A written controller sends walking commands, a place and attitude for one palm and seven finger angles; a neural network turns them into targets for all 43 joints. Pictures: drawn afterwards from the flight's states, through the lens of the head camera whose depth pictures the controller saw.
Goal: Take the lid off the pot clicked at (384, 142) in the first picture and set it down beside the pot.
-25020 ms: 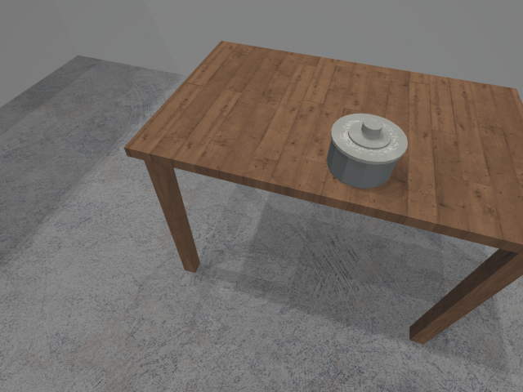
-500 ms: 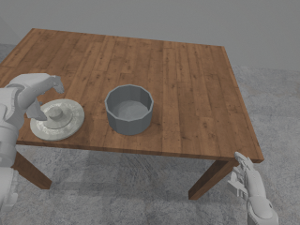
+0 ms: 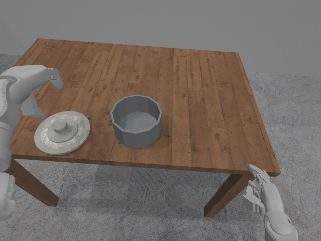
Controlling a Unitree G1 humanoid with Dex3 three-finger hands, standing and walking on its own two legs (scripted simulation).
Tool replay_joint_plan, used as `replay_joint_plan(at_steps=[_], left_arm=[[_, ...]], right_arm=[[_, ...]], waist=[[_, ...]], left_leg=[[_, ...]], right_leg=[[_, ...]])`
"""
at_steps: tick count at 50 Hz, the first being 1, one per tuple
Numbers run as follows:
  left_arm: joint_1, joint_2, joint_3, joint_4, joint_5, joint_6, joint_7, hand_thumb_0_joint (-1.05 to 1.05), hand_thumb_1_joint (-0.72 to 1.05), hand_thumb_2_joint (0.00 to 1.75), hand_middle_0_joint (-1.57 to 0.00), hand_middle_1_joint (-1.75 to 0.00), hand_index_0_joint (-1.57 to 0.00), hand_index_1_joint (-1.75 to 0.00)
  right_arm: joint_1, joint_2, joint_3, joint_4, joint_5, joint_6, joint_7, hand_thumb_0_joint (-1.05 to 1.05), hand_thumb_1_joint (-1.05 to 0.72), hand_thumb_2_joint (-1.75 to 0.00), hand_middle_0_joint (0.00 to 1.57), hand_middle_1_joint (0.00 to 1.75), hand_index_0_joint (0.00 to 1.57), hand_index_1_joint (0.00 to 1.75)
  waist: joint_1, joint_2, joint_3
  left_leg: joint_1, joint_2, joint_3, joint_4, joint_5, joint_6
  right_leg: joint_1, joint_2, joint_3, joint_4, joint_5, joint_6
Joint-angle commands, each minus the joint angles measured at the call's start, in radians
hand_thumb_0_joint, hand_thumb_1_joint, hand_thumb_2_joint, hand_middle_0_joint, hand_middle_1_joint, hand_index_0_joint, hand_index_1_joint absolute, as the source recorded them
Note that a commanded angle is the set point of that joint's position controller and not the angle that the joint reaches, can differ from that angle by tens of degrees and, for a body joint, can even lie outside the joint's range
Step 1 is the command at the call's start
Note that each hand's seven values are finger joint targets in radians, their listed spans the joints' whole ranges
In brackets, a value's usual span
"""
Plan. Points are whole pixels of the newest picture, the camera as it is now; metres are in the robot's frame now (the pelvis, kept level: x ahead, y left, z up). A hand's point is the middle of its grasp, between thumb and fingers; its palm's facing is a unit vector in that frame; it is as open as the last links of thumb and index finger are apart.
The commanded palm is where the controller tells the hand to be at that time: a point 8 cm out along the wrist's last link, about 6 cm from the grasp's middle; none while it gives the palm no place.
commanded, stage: raise the empty hand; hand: left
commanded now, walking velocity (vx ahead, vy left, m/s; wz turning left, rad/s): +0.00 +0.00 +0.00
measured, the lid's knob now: (60, 126) +0.44 +0.34 -0.03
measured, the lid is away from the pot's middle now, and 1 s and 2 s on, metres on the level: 0.24 0.24 0.24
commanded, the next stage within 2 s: draw the hand back to the body in 0.10 s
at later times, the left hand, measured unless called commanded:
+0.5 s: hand (32, 107) +0.38 +0.32 +0.12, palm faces -0.34 -0.09 -0.93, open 11.0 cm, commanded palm +0.37 +0.32 +0.19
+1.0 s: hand (51, 96) +0.37 +0.26 +0.17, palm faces +0.45 -0.86 -0.26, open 10.8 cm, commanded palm +0.31 +0.30 +0.18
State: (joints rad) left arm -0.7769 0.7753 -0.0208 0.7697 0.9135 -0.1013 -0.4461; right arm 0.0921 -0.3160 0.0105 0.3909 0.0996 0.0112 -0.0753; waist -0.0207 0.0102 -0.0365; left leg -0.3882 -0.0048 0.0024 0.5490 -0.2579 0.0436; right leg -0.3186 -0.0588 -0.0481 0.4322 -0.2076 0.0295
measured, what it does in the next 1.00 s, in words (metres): stands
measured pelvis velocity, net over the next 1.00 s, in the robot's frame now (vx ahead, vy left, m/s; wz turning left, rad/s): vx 0.01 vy -0.03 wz -0.02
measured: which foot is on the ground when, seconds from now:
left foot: down 0.00-1.00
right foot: down 0.00-1.00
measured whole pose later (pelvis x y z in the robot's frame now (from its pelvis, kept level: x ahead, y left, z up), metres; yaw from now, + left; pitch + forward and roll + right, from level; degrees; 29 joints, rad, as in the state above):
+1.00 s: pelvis +0.01 -0.03 +0.01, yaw -1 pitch -2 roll -1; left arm -0.32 0.47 0.35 0.34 -0.02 -0.12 0.09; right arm 0.14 -0.24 0.07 0.50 0.05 -0.17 -0.10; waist 0.02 -0.01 0.05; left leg -0.16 0.03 0.01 0.45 -0.26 -0.01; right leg -0.13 -0.02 -0.04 0.39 -0.23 0.02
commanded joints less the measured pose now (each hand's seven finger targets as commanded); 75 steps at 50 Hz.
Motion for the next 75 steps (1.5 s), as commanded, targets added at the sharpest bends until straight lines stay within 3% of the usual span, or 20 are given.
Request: replay_joint_plan(at_steps=[1, 4, 5, 10, 14, 16, 20, 34, 35, 36, 37, 39, 43, 44, 47, 53, 60, 64, 69, 75], left_arm=[[-0.456, 0.29, 0.082, -0.093, -0.012, 0.015, 0.019, 0.0, -0.07, 0.76, -0.4, -0.76, -0.4, -0.76], [-0.524, 0.346, 0.105, -0.184, -0.009, -0.005, 0.016, 0.0, -0.07, 0.76, -0.4, -0.76, -0.4, -0.76], [-0.502, 0.296, 0.074, -0.152, -0.005, -0.003, 0.013, 0.0, -0.07, 0.76, -0.4, -0.76, -0.4, -0.76], [-0.516, 0.319, 0.086, -0.118, -0.013, -0.016, 0.003, 0.0, -0.07, 0.76, -0.4, -0.76, -0.4, -0.76], [-0.455, 0.368, 0.149, -0.202, -0.012, -0.037, 0.012, 0.0, -0.07, 0.76, -0.4, -0.76, -0.4, -0.76], [-0.375, 0.337, 0.153, -0.162, -0.02, -0.03, 0.008, 0.0, -0.07, 0.76, -0.4, -0.76, -0.4, -0.76], [-0.347, 0.335, 0.161, -0.286, -0.032, -0.022, 0.013, 0.0, -0.07, 0.76, -0.4, -0.76, -0.4, -0.76], [-0.136, 0.368, 0.24, -0.438, -0.092, 0.009, 0.017, 0.0, -0.07, 0.76, -0.4, -0.76, -0.4, -0.76], [-0.192, -0.054, 0.241, -0.464, -0.714, -0.053, 0.197, 0.0, -0.07, 0.76, -0.4, -0.76, -0.4, -0.76], [-0.103, -0.07, 0.21, -0.455, -0.77, -0.063, 0.296, 0.0, -0.07, 0.76, -0.4, -0.76, -0.4, -0.76], [-0.054, -0.058, 0.272, -0.43, -0.854, -0.063, 0.366, 0.0, -0.07, 0.76, -0.4, -0.76, -0.4, -0.76], [-0.079, 0.062, 0.389, -0.459, -0.912, -0.069, 0.458, 0.0, -0.07, 0.76, -0.4, -0.76, -0.4, -0.76], [-0.077, 0.063, 0.445, -0.634, -0.928, -0.103, 0.543, 0.0, 0.0, 0.77, -0.38, -0.73, -0.38, -0.73], [-0.051, 0.102, 0.49, -0.683, -0.932, -0.112, 0.558, 0.0, 0.03, 0.78, -0.38, -0.72, -0.38, -0.72], [0.149, -0.032, 0.45, -0.635, -0.954, -0.083, 0.564, 0.0, 0.1, 0.79, -0.36, -0.68, -0.36, -0.68], [0.316, -0.033, 0.516, -0.789, -0.975, -0.065, 0.568, 0.0, 0.25, 0.81, -0.33, -0.61, -0.33, -0.61], [0.389, -0.045, 0.539, -0.881, -0.991, -0.052, 0.564, 0.0, 0.42, 0.83, -0.3, -0.53, -0.3, -0.53], [0.487, -0.076, 0.534, -0.853, -1.001, -0.042, 0.562, 0.0, 0.51, 0.85, -0.28, -0.49, -0.28, -0.49], [0.511, -0.079, 0.538, -0.961, -1.004, -0.053, 0.566, 0.0, 0.63, 0.86, -0.25, -0.43, -0.25, -0.43], [0.571, -0.162, 0.484, -0.998, -1.008, -0.057, 0.564, 0.0, 0.78, 0.88, -0.22, -0.36, -0.22, -0.36]], right_arm=[[0.079, -0.124, -0.017, 0.081, -0.003, 0.09, 0.001, 0.0, -0.9, -0.9, 0.2, 0.3, 0.2, 0.3], [0.079, -0.131, -0.024, 0.073, -0.007, 0.081, -0.001, 0.0, -0.9, -0.9, 0.2, 0.3, 0.2, 0.3], [0.083, -0.12, -0.021, 0.072, -0.007, 0.081, -0.003, 0.0, -0.9, -0.9, 0.2, 0.3, 0.2, 0.3], [0.091, -0.127, -0.017, 0.088, -0.007, 0.076, -0.01, 0.0, -0.9, -0.9, 0.2, 0.3, 0.2, 0.3], [0.079, -0.123, -0.023, 0.066, -0.012, 0.076, -0.003, 0.0, -0.9, -0.9, 0.2, 0.3, 0.2, 0.3], [0.079, -0.115, -0.021, 0.065, -0.012, 0.081, 0.001, 0.0, -0.9, -0.9, 0.2, 0.3, 0.2, 0.3], [0.056, -0.111, -0.028, 0.04, -0.015, 0.089, 0.012, 0.0, -0.9, -0.9, 0.2, 0.3, 0.2, 0.3], [-0.013, -0.108, -0.023, 0.021, -0.019, 0.097, 0.018, 0.0, -0.9, -0.9, 0.2, 0.3, 0.2, 0.3], [0.109, -0.019, -0.012, -0.053, 0.0, 0.029, -0.005, 0.0, -0.9, -0.9, 0.2, 0.3, 0.2, 0.3], [0.054, -0.047, 0.003, -0.027, -0.007, -0.006, -0.018, 0.0, -0.9, -0.9, 0.2, 0.3, 0.2, 0.3], [0.033, -0.061, 0.006, -0.014, -0.011, -0.029, -0.033, 0.0, -0.9, -0.9, 0.2, 0.3, 0.2, 0.3], [0.032, -0.09, 0.009, 0.047, -0.022, -0.053, -0.05, 0.0, -0.9, -0.9, 0.2, 0.3, 0.2, 0.3], [0.039, -0.07, 0.014, 0.082, -0.041, -0.123, -0.051, 0.0, -0.9, -0.9, 0.2, 0.3, 0.2, 0.3], [0.05, -0.08, 0.008, 0.097, -0.047, -0.135, -0.044, 0.0, -0.9, -0.9, 0.2, 0.3, 0.2, 0.3], [0.05, -0.066, 0.002, 0.103, -0.052, -0.148, -0.027, 0.0, -0.9, -0.9, 0.2, 0.3, 0.2, 0.3], [0.045, -0.067, -0.012, 0.092, -0.057, -0.168, 0.002, 0.0, -0.9, -0.9, 0.2, 0.3, 0.2, 0.3], [0.031, -0.062, -0.017, 0.082, -0.051, -0.174, 0.007, 0.0, -0.9, -0.9, 0.2, 0.3, 0.2, 0.3], [0.025, -0.064, -0.022, 0.088, -0.048, -0.172, 0.008, 0.0, -0.9, -0.9, 0.2, 0.3, 0.2, 0.3], [0.002, -0.055, -0.02, 0.084, -0.05, -0.182, 0.005, 0.0, -0.9, -0.9, 0.2, 0.3, 0.2, 0.3], [-0.021, -0.042, -0.015, 0.083, -0.052, -0.184, 0.0, 0.0, -0.9, -0.9, 0.2, 0.3, 0.2, 0.3]], waist=[[-0.011, 0.128, -0.216], [-0.008, 0.184, -0.275], [-0.012, 0.195, -0.282], [-0.015, 0.168, -0.263], [0.003, 0.212, -0.315], [0.009, 0.173, -0.277], [0.011, 0.222, -0.32], [0.026, 0.172, -0.212], [-0.041, 0.153, -0.112], [-0.011, 0.102, -0.073], [0.0, 0.044, -0.064], [0.006, 0.03, -0.071], [0.03, 0.271, -0.165], [0.03, 0.241, -0.183], [0.035, 0.156, -0.149], [0.051, 0.139, -0.169], [0.046, 0.143, -0.134], [0.045, 0.074, -0.074], [0.051, 0.109, -0.074], [0.047, 0.097, -0.031]], left_leg=[[0.21, 0.005, -0.026, -0.077, 0.251, 0.005], [0.24, 0.0, -0.022, -0.078, 0.249, 0.005], [0.247, -0.002, -0.022, -0.074, 0.282, 0.007], [0.224, 0.001, -0.013, -0.076, 0.235, 0.011], [0.255, 0.0, -0.02, -0.055, 0.325, 0.008], [0.237, 0.003, -0.027, -0.051, 0.329, 0.01], [0.277, 0.004, -0.031, -0.059, 0.404, 0.008], [0.233, -0.006, -0.037, -0.106, 0.229, 0.009], [0.359, 0.058, -0.082, -0.154, -0.014, -0.016], [0.359, 0.093, -0.136, -0.21, -0.194, -0.021], [0.308, 0.088, -0.129, -0.241, -0.248, -0.017], [0.272, 0.071, -0.09, -0.234, -0.2, -0.017], [0.36, 0.053, -0.054, -0.198, 0.096, -0.043], [0.371, 0.058, -0.051, -0.187, 0.15, -0.044], [0.33, 0.051, -0.009, -0.161, 0.257, -0.038], [0.339, 0.048, 0.022, -0.118, 0.373, -0.026], [0.331, 0.031, 0.046, -0.124, 0.317, -0.02], [0.308, 0.032, 0.041, -0.119, 0.277, -0.017], [0.329, 0.03, 0.035, -0.132, 0.245, -0.016], [0.321, 0.026, 0.029, -0.168, 0.165, -0.019]], right_leg=[[-0.026, 0.056, -0.046, -0.038, 0.097, -0.069], [0.002, 0.049, -0.035, -0.033, 0.104, -0.077], [-0.011, 0.06, -0.039, -0.029, 0.101, -0.074], [-0.018, 0.059, -0.041, -0.029, 0.092, -0.069], [0.011, 0.052, -0.036, -0.02, 0.142, -0.075], [-0.005, 0.058, -0.046, -0.024, 0.133, -0.069], [0.021, 0.059, -0.04, -0.023, 0.153, -0.07], [0.065, 0.052, -0.045, -0.061, 0.086, -0.075], [-0.029, 0.05, -0.045, -0.046, -0.035, -0.094], [-0.032, 0.044, -0.033, -0.036, -0.093, -0.091], [0.009, 0.042, -0.017, -0.051, -0.099, -0.085], [0.069, 0.033, 0.006, -0.08, -0.082, -0.075], [0.158, 0.03, 0.001, -0.073, 0.085, -0.085], [0.183, 0.032, -0.001, -0.072, 0.122, -0.085], [0.217, 0.038, -0.009, -0.059, 0.216, -0.077], [0.256, 0.033, -0.007, -0.042, 0.346, -0.068], [0.244, 0.036, 0.001, -0.051, 0.342, -0.059], [0.219, 0.031, -0.005, -0.058, 0.323, -0.056], [0.215, 0.032, -0.001, -0.07, 0.277, -0.057], [0.187, 0.042, -0.003, -0.086, 0.172, -0.056]])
